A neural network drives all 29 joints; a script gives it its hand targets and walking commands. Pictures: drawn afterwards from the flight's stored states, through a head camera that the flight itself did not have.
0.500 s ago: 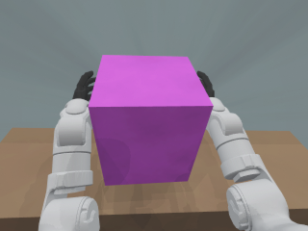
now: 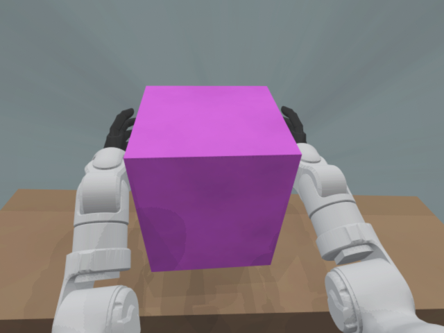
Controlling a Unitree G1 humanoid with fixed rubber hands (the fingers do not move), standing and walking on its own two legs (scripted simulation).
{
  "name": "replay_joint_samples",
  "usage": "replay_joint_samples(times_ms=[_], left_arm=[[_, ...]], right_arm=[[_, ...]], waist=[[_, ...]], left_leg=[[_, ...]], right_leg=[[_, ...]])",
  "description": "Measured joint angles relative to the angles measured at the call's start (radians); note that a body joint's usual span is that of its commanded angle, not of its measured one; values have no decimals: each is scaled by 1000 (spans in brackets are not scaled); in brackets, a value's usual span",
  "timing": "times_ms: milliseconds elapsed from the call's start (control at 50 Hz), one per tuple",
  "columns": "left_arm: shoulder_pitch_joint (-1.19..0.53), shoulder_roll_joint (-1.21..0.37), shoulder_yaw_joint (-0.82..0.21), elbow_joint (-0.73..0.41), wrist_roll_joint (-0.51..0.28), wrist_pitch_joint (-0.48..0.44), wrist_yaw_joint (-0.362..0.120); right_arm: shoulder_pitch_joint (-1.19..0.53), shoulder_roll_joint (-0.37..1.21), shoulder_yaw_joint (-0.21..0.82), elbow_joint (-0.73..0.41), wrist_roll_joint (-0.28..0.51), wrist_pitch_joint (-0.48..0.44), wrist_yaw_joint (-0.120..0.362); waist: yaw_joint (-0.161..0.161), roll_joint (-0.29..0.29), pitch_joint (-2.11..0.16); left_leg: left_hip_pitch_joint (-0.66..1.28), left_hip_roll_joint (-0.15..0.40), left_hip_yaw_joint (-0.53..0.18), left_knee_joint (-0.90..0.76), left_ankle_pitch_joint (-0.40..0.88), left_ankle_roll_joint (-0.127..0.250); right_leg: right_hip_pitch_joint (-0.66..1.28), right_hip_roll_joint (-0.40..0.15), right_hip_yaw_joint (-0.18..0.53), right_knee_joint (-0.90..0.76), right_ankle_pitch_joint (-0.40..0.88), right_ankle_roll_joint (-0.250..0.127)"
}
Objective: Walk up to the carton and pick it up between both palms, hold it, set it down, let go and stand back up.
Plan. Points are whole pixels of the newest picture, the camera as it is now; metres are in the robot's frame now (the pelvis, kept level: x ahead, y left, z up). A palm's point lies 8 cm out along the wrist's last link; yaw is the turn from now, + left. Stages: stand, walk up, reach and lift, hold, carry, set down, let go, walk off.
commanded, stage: hold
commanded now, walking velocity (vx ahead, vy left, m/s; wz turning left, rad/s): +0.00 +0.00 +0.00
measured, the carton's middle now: (209, 177) +0.34 +0.01 +0.18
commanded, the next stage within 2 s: none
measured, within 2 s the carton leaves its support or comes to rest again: neither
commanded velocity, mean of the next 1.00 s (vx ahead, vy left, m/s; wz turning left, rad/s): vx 0.00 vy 0.00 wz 0.00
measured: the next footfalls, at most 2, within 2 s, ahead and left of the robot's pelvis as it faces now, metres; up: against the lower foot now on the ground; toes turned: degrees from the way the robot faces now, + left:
none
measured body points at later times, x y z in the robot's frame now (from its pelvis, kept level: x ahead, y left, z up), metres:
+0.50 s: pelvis +0.00 +0.00 +0.00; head -0.07 +0.03 +0.44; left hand +0.38 +0.15 +0.21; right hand +0.38 -0.15 +0.22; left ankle +0.02 +0.13 -0.75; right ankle -0.01 -0.13 -0.75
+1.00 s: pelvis +0.00 +0.00 +0.00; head -0.07 +0.03 +0.44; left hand +0.38 +0.17 +0.21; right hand +0.38 -0.14 +0.22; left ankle +0.02 +0.13 -0.75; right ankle -0.01 -0.13 -0.75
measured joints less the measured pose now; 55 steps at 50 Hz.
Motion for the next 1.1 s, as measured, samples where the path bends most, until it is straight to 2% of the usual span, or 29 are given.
replay_joint_samples(times_ms=[220,380,500,720,880,1020,1100], left_arm=[[-21,-5,-3,12,23,18,2],[19,-5,-31,-73,-9,10,31],[-7,-26,4,-25,22,26,20],[0,-8,-2,-25,3,3,13],[-19,-3,18,14,19,14,-14],[7,9,-17,-20,0,3,-2],[-7,4,-14,-15,8,8,5]], right_arm=[[-10,0,-18,31,-5,-7,18],[24,-15,9,-61,21,-11,3],[0,-3,-19,7,-4,-1,23],[-5,-10,8,-14,-3,-1,8],[-10,6,-6,28,-17,-2,8],[10,1,4,-17,-1,-7,-1],[-2,4,-15,-1,-3,-10,7]], waist=[[5,-3,25],[-7,-1,22],[-4,-4,16],[4,13,9],[8,0,14],[-2,-5,11],[-2,-8,11]], left_leg=[[0,-2,7,0,2,4],[-21,4,2,12,0,-1],[1,3,6,-5,5,0],[-2,4,1,-8,7,-1],[15,-1,1,-17,10,1],[-8,-1,-2,3,4,0],[-11,0,2,5,4,2]], right_leg=[[-1,-3,7,-3,6,3],[-14,5,2,-7,11,0],[-4,2,6,0,4,-2],[-4,3,2,-5,6,-2],[9,-1,1,-5,4,-1],[-4,0,-1,-5,8,1],[-7,0,3,-5,10,1]])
